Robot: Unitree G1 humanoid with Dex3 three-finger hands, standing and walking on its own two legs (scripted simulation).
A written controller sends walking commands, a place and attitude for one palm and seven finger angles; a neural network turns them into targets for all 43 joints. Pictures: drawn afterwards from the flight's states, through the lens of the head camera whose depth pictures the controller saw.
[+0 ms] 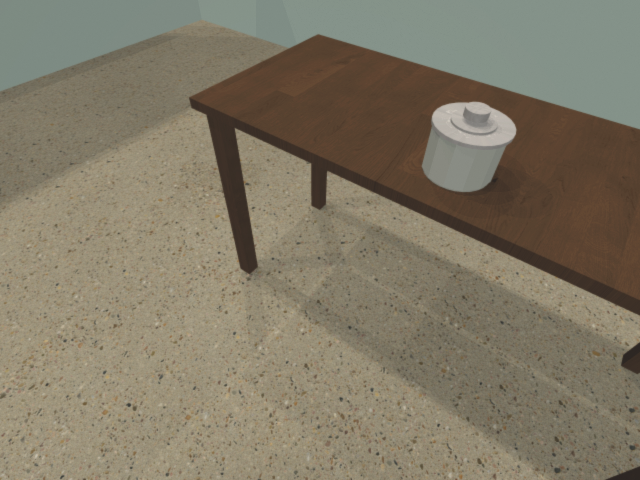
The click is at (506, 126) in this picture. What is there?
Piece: lid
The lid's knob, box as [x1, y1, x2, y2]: [463, 102, 491, 122]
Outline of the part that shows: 466,104 463,113 465,118 475,122 483,122 487,120 491,109 489,106 480,102 469,102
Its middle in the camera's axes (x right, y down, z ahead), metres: +0.30 -0.24 +0.73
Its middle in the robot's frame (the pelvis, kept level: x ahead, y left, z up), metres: +0.74 -0.25 +0.10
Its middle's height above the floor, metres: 0.88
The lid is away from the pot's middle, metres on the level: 0.00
